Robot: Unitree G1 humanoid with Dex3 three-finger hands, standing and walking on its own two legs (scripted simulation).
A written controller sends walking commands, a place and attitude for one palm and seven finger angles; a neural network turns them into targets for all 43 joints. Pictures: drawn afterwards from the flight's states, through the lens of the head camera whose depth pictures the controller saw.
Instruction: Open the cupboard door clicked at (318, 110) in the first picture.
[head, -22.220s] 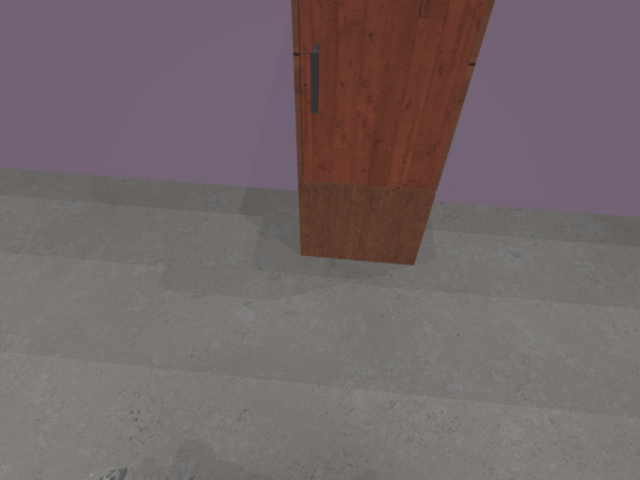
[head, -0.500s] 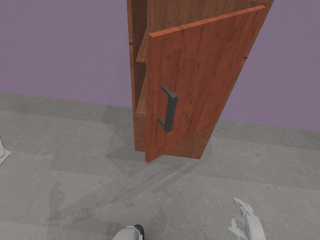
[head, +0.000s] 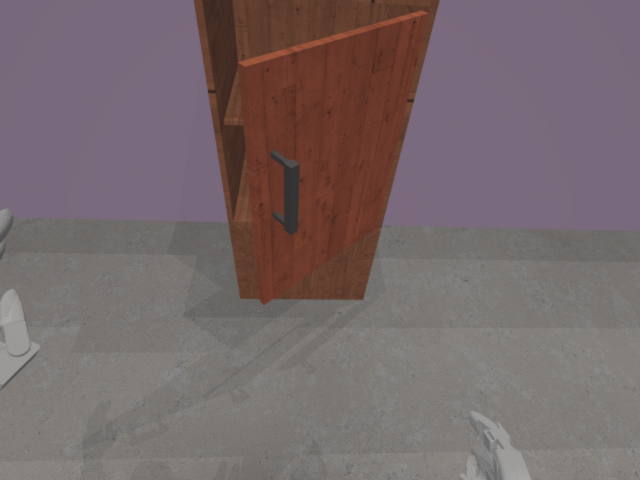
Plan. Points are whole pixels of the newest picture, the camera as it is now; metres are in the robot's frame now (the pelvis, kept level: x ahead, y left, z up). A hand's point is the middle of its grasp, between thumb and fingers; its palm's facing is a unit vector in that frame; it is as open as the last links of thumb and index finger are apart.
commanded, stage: stop stepping back and stand still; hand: left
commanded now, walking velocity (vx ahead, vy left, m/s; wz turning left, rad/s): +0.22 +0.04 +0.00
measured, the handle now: (284, 194) +0.59 +0.07 +0.01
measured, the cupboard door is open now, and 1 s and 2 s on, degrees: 41 41 41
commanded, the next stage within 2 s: let the arm hang, fingers relaxed in 1.00 s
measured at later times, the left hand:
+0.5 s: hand out of the picture +0.17 +0.28 +0.16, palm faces +0.45 -0.76 -0.46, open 7.4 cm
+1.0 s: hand out of the picture +0.16 +0.30 +0.15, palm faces +0.42 -0.78 -0.47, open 7.4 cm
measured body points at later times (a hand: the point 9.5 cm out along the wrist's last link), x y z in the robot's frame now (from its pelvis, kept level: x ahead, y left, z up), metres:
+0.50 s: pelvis -0.03 +0.01 -0.01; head -0.04 +0.01 +0.44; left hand +0.14 +0.31 +0.19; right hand +0.12 -0.23 -0.09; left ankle -0.02 +0.15 -0.74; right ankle -0.03 -0.07 -0.74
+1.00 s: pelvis -0.04 +0.04 +0.00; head -0.03 +0.04 +0.45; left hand +0.13 +0.34 +0.18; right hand +0.12 -0.19 -0.09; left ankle -0.02 +0.15 -0.74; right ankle -0.03 -0.07 -0.74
